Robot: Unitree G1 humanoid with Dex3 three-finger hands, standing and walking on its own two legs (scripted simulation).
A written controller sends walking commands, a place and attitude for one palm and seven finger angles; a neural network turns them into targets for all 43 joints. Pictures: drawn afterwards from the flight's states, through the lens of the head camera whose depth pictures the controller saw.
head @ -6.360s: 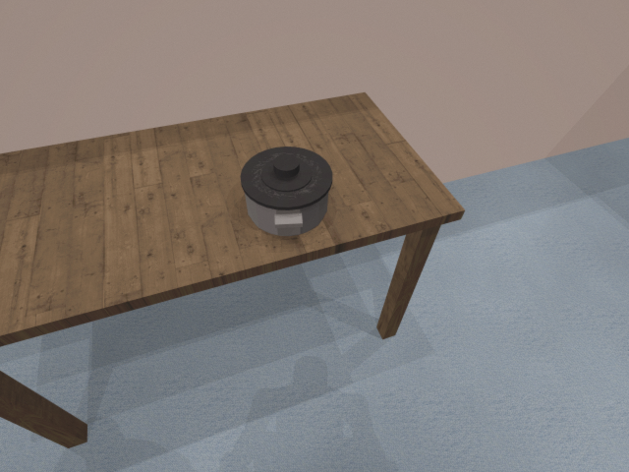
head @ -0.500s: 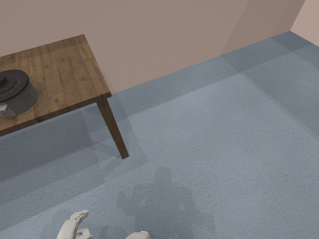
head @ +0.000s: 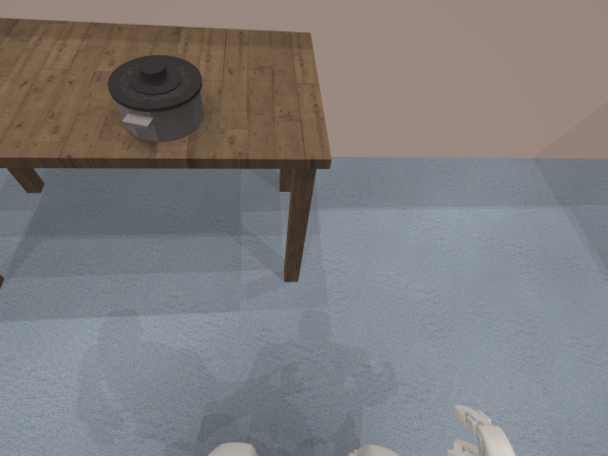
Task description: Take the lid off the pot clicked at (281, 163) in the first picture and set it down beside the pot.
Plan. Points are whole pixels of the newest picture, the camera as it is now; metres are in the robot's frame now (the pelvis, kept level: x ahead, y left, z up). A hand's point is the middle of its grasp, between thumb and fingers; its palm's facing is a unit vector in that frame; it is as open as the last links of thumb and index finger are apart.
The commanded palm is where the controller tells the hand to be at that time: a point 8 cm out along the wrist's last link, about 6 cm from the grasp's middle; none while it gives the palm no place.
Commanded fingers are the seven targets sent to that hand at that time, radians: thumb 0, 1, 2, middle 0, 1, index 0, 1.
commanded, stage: turn to face it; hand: left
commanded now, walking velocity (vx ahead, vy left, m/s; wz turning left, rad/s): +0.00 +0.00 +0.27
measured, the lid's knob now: (153, 70) +0.76 +0.39 +0.01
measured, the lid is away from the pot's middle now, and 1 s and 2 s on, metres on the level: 0.00 0.00 0.00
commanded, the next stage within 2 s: take the last steps up to it in 0.14 s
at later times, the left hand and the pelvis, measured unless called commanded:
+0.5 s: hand out of the picture +0.11 +0.18 -0.14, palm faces +0.18 -0.95 -0.24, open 7.3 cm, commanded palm none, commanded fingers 0.00 0.90 0.90 -0.20 -0.30 -0.20 -0.30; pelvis +0.06 -0.02 +0.01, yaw +8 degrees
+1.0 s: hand out of the picture +0.08 +0.24 -0.18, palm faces +0.35 -0.92 -0.18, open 7.4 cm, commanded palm none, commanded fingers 0.00 0.90 0.90 -0.20 -0.30 -0.20 -0.30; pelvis +0.21 +0.10 -0.01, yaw +14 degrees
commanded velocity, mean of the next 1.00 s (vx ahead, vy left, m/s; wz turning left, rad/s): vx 0.21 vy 0.08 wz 0.14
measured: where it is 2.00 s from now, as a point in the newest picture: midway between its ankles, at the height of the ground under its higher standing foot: (236, 412)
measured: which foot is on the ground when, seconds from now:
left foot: down 0.00-0.40, up 0.42-0.88, down 0.90-1.00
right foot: up 0.00-0.38, down 0.40-0.90, up 0.92-1.00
